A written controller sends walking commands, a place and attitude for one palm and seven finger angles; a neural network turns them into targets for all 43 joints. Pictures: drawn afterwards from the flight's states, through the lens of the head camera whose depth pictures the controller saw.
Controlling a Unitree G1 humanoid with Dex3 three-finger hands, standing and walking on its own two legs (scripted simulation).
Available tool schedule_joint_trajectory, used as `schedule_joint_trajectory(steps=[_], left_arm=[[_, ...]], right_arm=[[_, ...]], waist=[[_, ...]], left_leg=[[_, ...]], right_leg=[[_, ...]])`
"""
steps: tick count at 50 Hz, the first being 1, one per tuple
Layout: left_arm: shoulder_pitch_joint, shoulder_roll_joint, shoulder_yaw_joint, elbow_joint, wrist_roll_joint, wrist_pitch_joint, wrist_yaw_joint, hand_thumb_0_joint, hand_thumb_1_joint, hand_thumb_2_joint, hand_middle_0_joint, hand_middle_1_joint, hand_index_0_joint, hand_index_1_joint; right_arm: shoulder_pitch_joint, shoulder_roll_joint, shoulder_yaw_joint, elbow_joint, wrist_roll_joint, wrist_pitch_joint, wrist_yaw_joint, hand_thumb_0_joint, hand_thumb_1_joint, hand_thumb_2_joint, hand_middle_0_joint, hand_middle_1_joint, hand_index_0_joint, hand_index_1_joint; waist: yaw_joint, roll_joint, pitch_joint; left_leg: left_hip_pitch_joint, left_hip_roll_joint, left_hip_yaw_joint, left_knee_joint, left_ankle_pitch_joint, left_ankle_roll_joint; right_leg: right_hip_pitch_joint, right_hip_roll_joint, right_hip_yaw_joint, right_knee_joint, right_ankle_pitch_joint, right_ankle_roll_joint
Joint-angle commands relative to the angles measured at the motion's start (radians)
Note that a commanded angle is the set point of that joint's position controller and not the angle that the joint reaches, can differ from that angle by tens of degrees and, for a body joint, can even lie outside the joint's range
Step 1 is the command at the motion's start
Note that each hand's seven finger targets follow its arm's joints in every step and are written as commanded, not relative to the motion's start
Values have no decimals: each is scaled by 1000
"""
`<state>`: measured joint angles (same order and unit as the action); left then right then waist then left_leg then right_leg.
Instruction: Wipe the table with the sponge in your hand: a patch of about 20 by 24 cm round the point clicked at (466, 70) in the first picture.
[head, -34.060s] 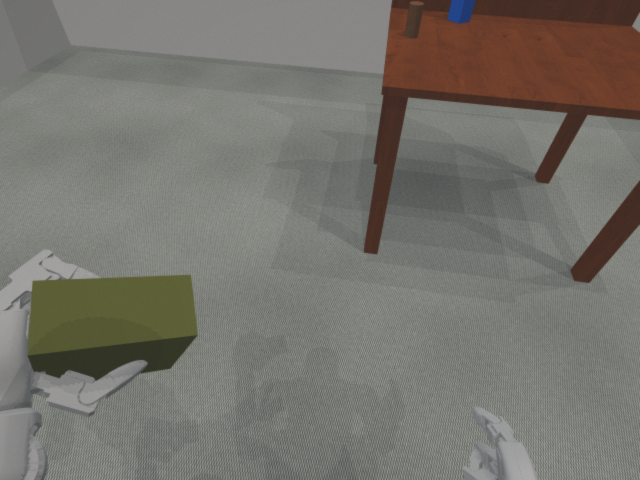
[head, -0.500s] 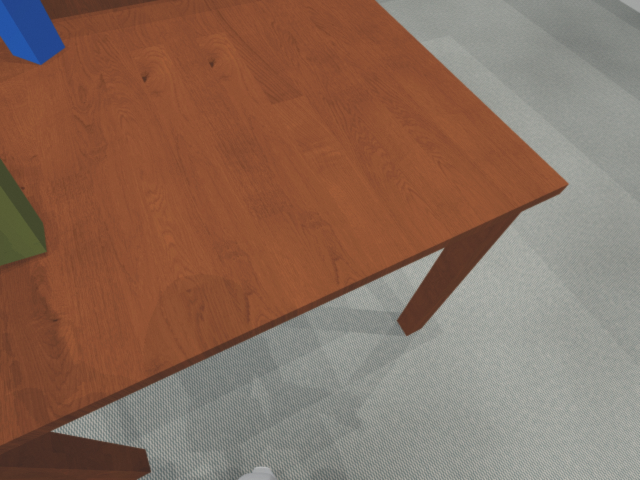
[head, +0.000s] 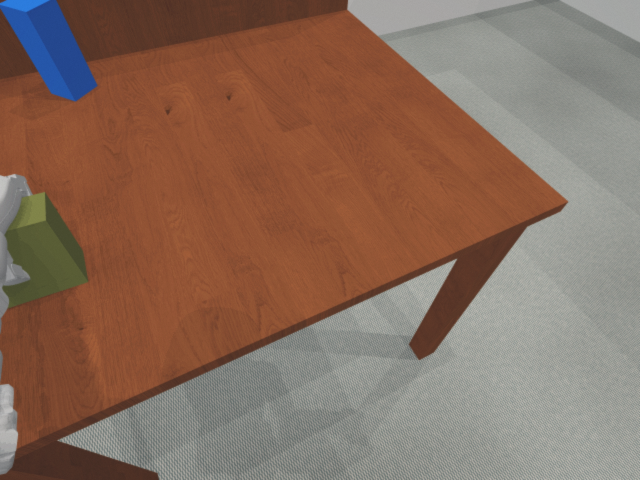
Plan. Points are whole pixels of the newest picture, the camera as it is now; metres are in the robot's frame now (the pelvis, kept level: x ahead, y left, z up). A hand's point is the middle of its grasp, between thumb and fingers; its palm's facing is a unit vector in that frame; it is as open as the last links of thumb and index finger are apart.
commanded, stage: wipe back along the first lane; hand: left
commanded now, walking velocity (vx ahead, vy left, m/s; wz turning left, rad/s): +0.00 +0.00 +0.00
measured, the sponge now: (18, 265) +0.36 +0.42 +0.03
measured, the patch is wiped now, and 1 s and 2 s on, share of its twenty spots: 1.00 1.00 1.00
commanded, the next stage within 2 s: lift the sponge slowly off the table in 1.04 s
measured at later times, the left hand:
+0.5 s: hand (10, 268) +0.33 +0.38 +0.08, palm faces -0.06 -0.01 -1.00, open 10.1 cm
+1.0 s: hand (18, 313) +0.28 +0.34 +0.08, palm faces -0.03 -0.02 -1.00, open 10.1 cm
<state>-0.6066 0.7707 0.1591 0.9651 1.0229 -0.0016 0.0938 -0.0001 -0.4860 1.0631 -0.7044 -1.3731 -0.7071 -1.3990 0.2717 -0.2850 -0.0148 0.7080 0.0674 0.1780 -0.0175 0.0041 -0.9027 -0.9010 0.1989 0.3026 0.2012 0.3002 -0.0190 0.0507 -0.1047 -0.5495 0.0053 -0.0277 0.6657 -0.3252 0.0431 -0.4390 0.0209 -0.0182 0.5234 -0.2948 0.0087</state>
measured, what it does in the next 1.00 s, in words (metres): stands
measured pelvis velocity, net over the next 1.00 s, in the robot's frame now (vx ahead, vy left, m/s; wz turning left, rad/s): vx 0.01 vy -0.02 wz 0.03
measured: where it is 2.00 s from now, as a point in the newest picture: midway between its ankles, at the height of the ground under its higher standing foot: outside the picture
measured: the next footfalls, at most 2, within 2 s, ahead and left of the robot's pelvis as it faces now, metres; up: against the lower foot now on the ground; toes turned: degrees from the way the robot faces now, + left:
none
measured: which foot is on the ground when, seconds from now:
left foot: down 0.00-1.00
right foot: down 0.00-1.00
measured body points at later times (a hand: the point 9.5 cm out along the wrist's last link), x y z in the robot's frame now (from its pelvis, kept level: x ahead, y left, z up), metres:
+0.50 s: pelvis +0.01 +0.00 +0.01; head +0.04 -0.01 +0.45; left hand +0.33 +0.38 +0.13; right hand +0.15 -0.25 -0.11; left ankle -0.01 +0.09 -0.73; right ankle -0.03 -0.15 -0.73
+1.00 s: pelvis +0.01 -0.02 +0.01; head +0.02 -0.05 +0.46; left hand +0.27 +0.34 +0.13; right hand +0.20 -0.26 -0.10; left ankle -0.01 +0.09 -0.73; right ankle -0.03 -0.15 -0.73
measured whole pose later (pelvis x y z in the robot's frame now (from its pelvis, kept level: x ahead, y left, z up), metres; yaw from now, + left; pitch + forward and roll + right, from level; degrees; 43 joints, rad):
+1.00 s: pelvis +0.01 -0.02 +0.01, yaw +2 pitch +5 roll -2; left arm -0.06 0.58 0.09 0.30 0.90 0.22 0.09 0.00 -0.48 1.06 -0.69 -1.39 -0.69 -1.42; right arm 0.15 -0.29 -0.01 0.65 0.07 0.13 -0.02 0.01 -0.90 -0.90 0.20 0.30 0.20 0.30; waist 0.05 0.09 -0.09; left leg -0.34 0.00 -0.04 0.58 -0.32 0.02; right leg -0.24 0.02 -0.03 0.47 -0.31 0.00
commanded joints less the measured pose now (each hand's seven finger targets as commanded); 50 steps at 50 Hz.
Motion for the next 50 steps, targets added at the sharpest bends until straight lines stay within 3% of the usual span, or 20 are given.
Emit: schedule_joint_trajectory(steps=[1, 4, 7, 10, 12, 14, 16, 17, 20, 27, 28, 31, 32, 37, 40, 42, 45, 47, 48, 50], left_arm=[[-128, 240, 14, -112, 7, 15, -17, 0, 100, 1300, -1200, -1600, -1200, -1600], [-85, 185, -16, -153, -6, 30, -20, 0, 100, 1300, -1200, -1600, -1200, -1600], [-86, 186, -11, -206, -12, 47, -22, 0, 100, 1300, -1200, -1600, -1200, -1600], [-54, 143, -40, -228, -22, 67, -25, 0, 100, 1300, -1200, -1600, -1200, -1600], [-15, 151, -24, -279, -29, 73, -30, 0, 100, 1300, -1200, -1600, -1200, -1600], [0, 100, -63, -290, -35, 87, -31, 0, 100, 1300, -1200, -1600, -1200, -1600], [41, 110, -42, -318, -42, 99, -30, 0, 100, 1300, -1200, -1600, -1200, -1600], [43, 123, -27, -348, -43, 102, -33, 0, 100, 1300, -1200, -1600, -1200, -1600], [123, 48, -67, -397, -56, 120, -30, 0, 100, 1300, -1200, -1600, -1200, -1600], [237, 49, -32, -522, -80, 166, -27, 0, 100, 1300, -1200, -1600, -1200, -1600], [231, 26, -55, -532, -83, 175, -26, 0, 100, 1300, -1200, -1600, -1200, -1600], [240, 47, -39, -529, -85, 203, -30, 0, 100, 1300, -1200, -1600, -1200, -1600], [226, 63, -27, -555, -85, 205, -33, 0, 100, 1300, -1200, -1600, -1200, -1600], [318, 41, -27, -597, -89, 206, -44, 0, 100, 1300, -1200, -1600, -1200, -1600], [396, -24, -68, -636, -101, 205, -46, 0, 100, 1300, -1200, -1600, -1200, -1600], [399, 2, -41, -672, -103, 209, -46, 0, 100, 1300, -1200, -1600, -1200, -1600], [466, -32, -55, -693, -115, 215, -38, 0, 100, 1300, -1200, -1600, -1200, -1600], [493, 17, -2, -719, -123, 217, -35, 0, 100, 1300, -1200, -1600, -1200, -1600], [502, -9, -23, -729, -126, 219, -33, 0, 100, 1300, -1200, -1600, -1200, -1600], [554, 0, -4, -736, -131, 223, -30, 0, 100, 1300, -1200, -1600, -1200, -1600]], right_arm=[[22, -180, -57, -95, 4, -26, -9, 0, -900, -900, 200, 300, 200, 300], [1, -175, -58, -104, 8, -29, -6, 0, -900, -900, 200, 300, 200, 300], [-23, -174, -56, -114, 8, -31, -6, 0, -900, -900, 200, 300, 200, 300], [-34, -171, -54, -121, 9, -36, -6, 0, -900, -900, 200, 300, 200, 300], [-54, -169, -52, -134, 10, -37, -7, 0, -900, -900, 200, 300, 200, 300], [-58, -164, -51, -136, 11, -39, -6, 0, -900, -900, 200, 300, 200, 300], [-69, -165, -52, -142, 11, -42, -6, 0, -900, -900, 200, 300, 200, 300], [-83, -165, -49, -149, 10, -42, -7, 0, -900, -900, 200, 300, 200, 300], [-96, -155, -50, -157, 11, -49, -2, 0, -900, -900, 200, 300, 200, 300], [-151, -150, -42, -180, 11, -59, 0, 0, -900, -900, 200, 300, 200, 300], [-148, -146, -42, -177, 11, -59, -2, 0, -900, -900, 200, 300, 200, 300], [-158, -149, -36, -174, 11, -60, -8, 0, -900, -900, 200, 300, 200, 300], [-177, -152, -32, -179, 10, -60, -11, 0, -900, -900, 200, 300, 200, 300], [-196, -143, -29, -186, 8, -72, -12, 0, -900, -900, 200, 300, 200, 300], [-198, -136, -33, -193, 8, -81, -7, 0, -900, -900, 200, 300, 200, 300], [-215, -139, -30, -197, 5, -83, -8, 0, -900, -900, 200, 300, 200, 300], [-216, -133, -34, -199, 6, -89, -8, 0, -900, -900, 200, 300, 200, 300], [-232, -138, -31, -200, 5, -89, -9, 0, -900, -900, 200, 300, 200, 300], [-228, -134, -34, -195, 4, -91, -11, 0, -900, -900, 200, 300, 200, 300], [-233, -133, -34, -195, 3, -93, -11, 0, -900, -900, 200, 300, 200, 300]], waist=[[16, 11, -233], [18, 19, -216], [23, 52, -200], [17, 8, -177], [33, 36, -201], [23, 7, -180], [31, -1, -185], [42, 27, -195], [36, 2, -182], [59, 4, -175], [47, -12, -163], [50, -36, -124], [56, -10, -124], [68, -7, -141], [63, -12, -131], [72, -21, -136], [71, -35, -112], [85, -46, -114], [78, -49, -123], [86, -59, -102]], left_leg=[[215, -15, -12, -79, 368, 16], [240, -10, -18, -87, 382, 13], [251, -11, -26, -103, 376, 11], [251, -12, -26, -106, 350, 14], [261, -14, -30, -114, 379, 11], [267, -13, -31, -111, 375, 11], [269, -15, -30, -114, 378, 13], [278, -13, -34, -119, 407, 10], [295, -12, -32, -111, 434, 10], [293, -16, -32, -129, 439, 9], [299, -19, -29, -126, 422, 11], [276, -25, -23, -142, 365, 11], [279, -26, -20, -146, 363, 13], [297, -29, -17, -141, 397, 13], [304, -28, -11, -132, 410, 13], [304, -28, -14, -137, 402, 15], [293, -32, -6, -137, 383, 14], [288, -33, -9, -139, 384, 15], [293, -36, 0, -132, 389, 17], [280, -39, 4, -132, 386, 14]], right_leg=[[94, 52, -30, -37, 271, -81], [79, 51, -38, -39, 251, -80], [84, 48, -36, -50, 237, -86], [87, 49, -40, -57, 229, -82], [115, 46, -36, -57, 244, -86], [104, 47, -43, -56, 239, -81], [125, 47, -41, -61, 252, -82], [137, 45, -37, -61, 262, -86], [136, 46, -46, -59, 277, -80], [193, 42, -40, -63, 305, -80], [186, 42, -44, -65, 300, -76], [195, 41, -48, -75, 283, -75], [202, 39, -38, -79, 287, -79], [237, 37, -34, -76, 330, -79], [233, 36, -42, -73, 348, -72], [244, 37, -33, -76, 354, -76], [246, 34, -41, -74, 354, -69], [270, 32, -26, -75, 378, -72], [277, 30, -29, -69, 397, -67], [284, 27, -29, -68, 416, -64]])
